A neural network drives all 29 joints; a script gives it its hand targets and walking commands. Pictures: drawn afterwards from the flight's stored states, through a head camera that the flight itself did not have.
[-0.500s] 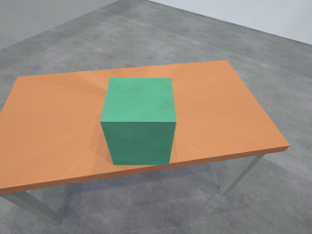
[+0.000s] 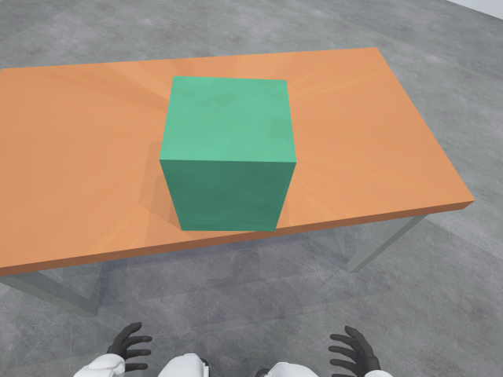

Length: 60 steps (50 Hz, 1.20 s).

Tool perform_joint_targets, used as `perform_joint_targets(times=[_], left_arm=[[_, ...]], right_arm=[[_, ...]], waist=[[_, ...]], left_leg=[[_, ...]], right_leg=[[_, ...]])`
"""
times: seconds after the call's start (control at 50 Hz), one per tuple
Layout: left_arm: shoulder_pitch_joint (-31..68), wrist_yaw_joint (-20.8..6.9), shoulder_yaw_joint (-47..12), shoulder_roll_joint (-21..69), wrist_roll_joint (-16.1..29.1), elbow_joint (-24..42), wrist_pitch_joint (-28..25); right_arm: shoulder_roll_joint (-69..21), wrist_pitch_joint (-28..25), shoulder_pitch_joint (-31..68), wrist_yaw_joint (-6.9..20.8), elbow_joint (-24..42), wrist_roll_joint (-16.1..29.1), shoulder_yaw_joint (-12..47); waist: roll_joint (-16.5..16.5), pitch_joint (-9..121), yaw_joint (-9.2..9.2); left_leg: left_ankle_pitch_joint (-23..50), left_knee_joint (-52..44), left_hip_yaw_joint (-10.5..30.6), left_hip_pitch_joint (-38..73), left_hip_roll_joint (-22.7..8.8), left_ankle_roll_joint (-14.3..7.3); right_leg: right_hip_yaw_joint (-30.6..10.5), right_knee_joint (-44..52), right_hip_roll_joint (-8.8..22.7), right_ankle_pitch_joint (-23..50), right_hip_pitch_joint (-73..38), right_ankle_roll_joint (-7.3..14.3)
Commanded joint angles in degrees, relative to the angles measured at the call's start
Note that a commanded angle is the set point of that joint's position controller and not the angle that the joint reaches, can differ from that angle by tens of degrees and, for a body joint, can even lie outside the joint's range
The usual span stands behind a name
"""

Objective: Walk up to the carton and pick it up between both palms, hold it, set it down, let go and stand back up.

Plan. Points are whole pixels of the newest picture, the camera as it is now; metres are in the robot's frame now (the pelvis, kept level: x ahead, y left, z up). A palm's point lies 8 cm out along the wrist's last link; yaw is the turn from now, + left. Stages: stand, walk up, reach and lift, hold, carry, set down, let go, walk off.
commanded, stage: reach and lift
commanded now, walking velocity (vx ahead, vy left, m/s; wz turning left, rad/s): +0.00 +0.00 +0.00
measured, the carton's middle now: (229, 161) +0.47 +0.06 +0.00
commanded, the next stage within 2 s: none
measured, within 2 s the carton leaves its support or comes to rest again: neither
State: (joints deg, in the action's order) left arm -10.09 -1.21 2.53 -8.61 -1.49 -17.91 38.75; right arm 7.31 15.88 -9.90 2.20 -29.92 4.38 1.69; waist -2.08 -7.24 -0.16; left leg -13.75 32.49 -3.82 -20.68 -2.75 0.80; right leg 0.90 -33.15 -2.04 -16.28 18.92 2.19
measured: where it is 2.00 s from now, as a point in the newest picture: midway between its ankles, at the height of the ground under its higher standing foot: outside the picture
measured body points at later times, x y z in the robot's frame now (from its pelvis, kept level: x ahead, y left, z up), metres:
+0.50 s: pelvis +0.01 +0.00 +0.01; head +0.03 +0.01 +0.46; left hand +0.16 +0.22 -0.09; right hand +0.16 -0.19 -0.08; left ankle +0.03 +0.13 -0.73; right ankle +0.01 -0.09 -0.73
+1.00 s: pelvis +0.03 +0.01 +0.01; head +0.03 +0.03 +0.46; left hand +0.21 +0.23 -0.06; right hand +0.22 -0.17 -0.05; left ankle +0.03 +0.13 -0.73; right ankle +0.01 -0.09 -0.73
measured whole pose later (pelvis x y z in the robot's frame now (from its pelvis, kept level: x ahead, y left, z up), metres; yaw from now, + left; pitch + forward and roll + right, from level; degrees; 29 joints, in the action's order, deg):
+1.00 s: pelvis +0.03 +0.01 +0.01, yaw +0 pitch -1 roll +0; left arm -10.1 3.7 -3.2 -10.2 5.3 -30.8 -3.5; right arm 4.8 -11.0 -10.1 0.8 -35.9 5.2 0.1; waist -2.3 -0.6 -2.1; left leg -11.1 22.2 -4.1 -10.0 -1.1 -0.1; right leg 0.7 -22.1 -0.8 -13.4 7.8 1.1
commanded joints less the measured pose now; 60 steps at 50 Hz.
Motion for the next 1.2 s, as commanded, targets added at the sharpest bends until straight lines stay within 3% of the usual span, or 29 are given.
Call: perform_joint_targets(times=[0.0,0.14,0.26,0.4,0.64,0.7,0.84,0.92,1.0,1.18], left_arm=[[9.47,1.33,1.4,-7.26,2.1,10.83,-8.09],[2.03,0.86,-0.33,-7.06,4.54,4.87,-13.56],[1.57,1.12,-0.35,-6.29,3.37,0.81,-16.67],[3.17,1.62,0.69,-7.39,2.16,0.5,-23.08],[2.39,3.54,-2.76,-7.06,5.54,-1.56,-35.82],[2.9,3.86,-3.31,-7.08,6.56,-1.47,-37.92],[5.15,4.85,-4.64,-6.24,6.81,-2.84,-42.77],[7.0,5.09,-4.34,-6.15,6.84,-3.99,-44.76],[8.49,5.36,-3.61,-6.3,6.53,-4.12,-46.81],[11.74,5.09,-3.19,-5.32,5.73,-6.54,-52.15]], right_arm=[[5.97,-6.12,5.12,0.01,10.69,-2.36,-3.66],[4.63,-10.25,-1.55,-1.57,7.95,-2.12,-2.35],[2.95,-11.64,-2.41,-1.92,7.2,-1.27,-1.68],[0.73,-14.84,-3.31,-2.71,8.05,-1.34,-1.28],[0.15,-23.53,-2.94,-2.66,5.78,-2.17,-2.8],[0.62,-24.94,-0.89,-2.29,6.1,-1.76,-2.99],[1.28,-28.03,2.43,-1.45,2.66,-0.18,-3.18],[1.88,-29.27,4.86,-1.5,2.23,0.49,-3.35],[2.29,-30.84,6.76,-1.49,1.37,2.17,-2.43],[3.3,-35.99,11.8,-2.06,-2.12,3.3,-2.06]], waist=[[3.31,21.7,0.18],[0.77,19.04,0.15],[1.45,11.27,-0.98],[2.01,9.59,-1.49],[2.86,10.52,-1.39],[1.57,12.47,-1.28],[2.94,12.61,-1.62],[2.02,13.1,-1.55],[3.58,14.8,-2.43],[2.61,14.86,-2.17]], left_leg=[[9.88,-0.96,-1.38,17.18,0.6,0.8],[14.27,-5.45,-0.43,21.94,1.78,1.02],[11.21,-9.5,-0.46,23.48,2.37,0.85],[11.61,-10.61,-0.88,22.52,2.68,0.22],[11.7,-11.3,0.17,22.15,2.4,0.39],[12.63,-11.3,0.57,23.07,2.48,0.76],[13.45,-11.23,1.72,22.28,1.97,1.3],[15.11,-10.58,1.74,22.89,2.17,1.3],[17.82,-9.91,1.87,22.85,2.32,1.65],[20.09,-8.98,2.25,21.72,1.94,1.83]], right_leg=[[2.59,6.07,2.01,11.65,6.56,-1.8],[1.96,11.05,1.64,14.48,1.99,-2.86],[1.43,16.07,1.76,6.63,2.09,-2.46],[0.04,17.73,2.35,5.73,0.25,-2.5],[-0.63,18.03,2.29,3.61,-0.25,-1.44],[-0.64,17.76,2.06,4.51,-0.67,-1.36],[-0.95,17.26,1.74,3.72,-0.9,-0.47],[-1.2,17.14,2.0,5.62,-0.92,-0.64],[-1.64,16.51,1.83,8.79,-2.75,-0.56],[-1.84,15.63,1.35,10.8,-5.0,-0.56]])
